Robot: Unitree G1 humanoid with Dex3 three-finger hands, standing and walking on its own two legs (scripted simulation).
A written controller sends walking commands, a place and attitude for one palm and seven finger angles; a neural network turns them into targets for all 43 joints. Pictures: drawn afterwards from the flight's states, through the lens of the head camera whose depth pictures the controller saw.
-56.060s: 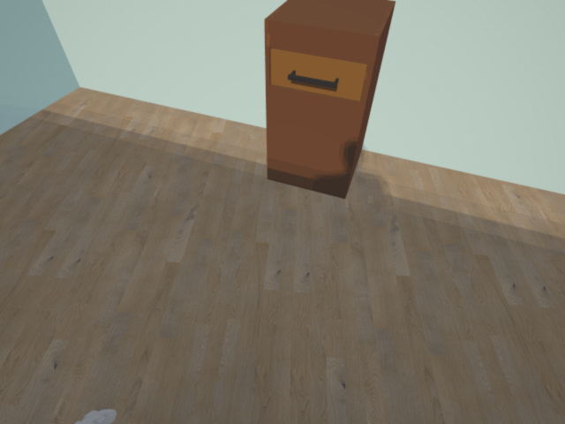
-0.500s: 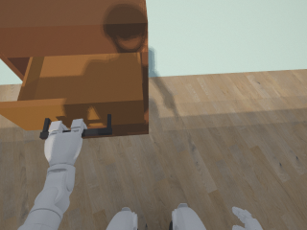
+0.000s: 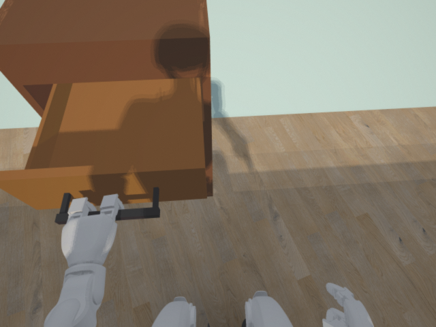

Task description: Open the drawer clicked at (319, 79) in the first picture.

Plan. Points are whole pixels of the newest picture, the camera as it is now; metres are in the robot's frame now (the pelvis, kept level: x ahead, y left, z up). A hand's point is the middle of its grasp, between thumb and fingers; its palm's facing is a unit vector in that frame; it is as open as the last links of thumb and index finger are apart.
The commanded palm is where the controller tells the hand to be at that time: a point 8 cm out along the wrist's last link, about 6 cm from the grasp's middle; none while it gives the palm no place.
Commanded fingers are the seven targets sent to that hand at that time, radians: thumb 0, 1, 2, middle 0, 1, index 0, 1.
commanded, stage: pull the drawer open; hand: left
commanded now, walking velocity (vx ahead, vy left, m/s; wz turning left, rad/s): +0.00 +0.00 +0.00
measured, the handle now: (110, 205) +0.35 +0.23 -0.05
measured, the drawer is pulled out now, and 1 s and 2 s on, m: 0.24 0.30 0.30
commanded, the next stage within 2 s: open the thumb to release the handle in 1.34 s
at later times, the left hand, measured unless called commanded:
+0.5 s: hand (99, 269) +0.23 +0.23 -0.07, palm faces -0.07 -0.05 -1.00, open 5.6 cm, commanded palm +0.19 +0.23 -0.02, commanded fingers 0.00 0.90 0.90 -0.40 -1.35 -0.40 -1.35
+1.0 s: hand (97, 278) +0.21 +0.23 -0.07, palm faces -0.11 -0.06 -0.99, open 5.8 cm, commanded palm +0.16 +0.23 -0.02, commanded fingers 0.00 0.90 0.90 -0.40 -1.35 -0.40 -1.35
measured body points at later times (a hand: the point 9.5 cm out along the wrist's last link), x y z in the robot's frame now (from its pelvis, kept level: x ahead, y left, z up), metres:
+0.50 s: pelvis +0.00 -0.01 -0.01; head +0.10 -0.02 +0.43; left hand +0.23 +0.23 -0.02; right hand +0.17 -0.25 -0.13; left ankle -0.03 +0.10 -0.64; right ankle +0.01 -0.12 -0.64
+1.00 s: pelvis +0.01 -0.01 -0.01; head +0.12 -0.02 +0.42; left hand +0.21 +0.23 -0.02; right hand +0.20 -0.25 -0.13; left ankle -0.03 +0.10 -0.64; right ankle +0.01 -0.12 -0.64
